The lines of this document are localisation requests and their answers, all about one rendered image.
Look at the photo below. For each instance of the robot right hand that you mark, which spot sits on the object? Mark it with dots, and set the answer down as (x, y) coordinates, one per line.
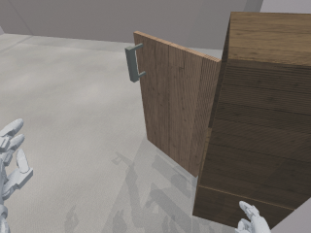
(257, 225)

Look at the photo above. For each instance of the left robot forearm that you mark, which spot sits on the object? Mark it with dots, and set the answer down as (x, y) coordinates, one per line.
(4, 226)

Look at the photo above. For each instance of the handle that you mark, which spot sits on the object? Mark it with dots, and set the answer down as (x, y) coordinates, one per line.
(132, 63)

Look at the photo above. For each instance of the cupboard door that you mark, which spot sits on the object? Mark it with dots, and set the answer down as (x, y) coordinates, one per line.
(178, 93)

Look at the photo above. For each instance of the robot left hand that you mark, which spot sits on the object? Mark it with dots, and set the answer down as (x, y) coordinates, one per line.
(21, 175)

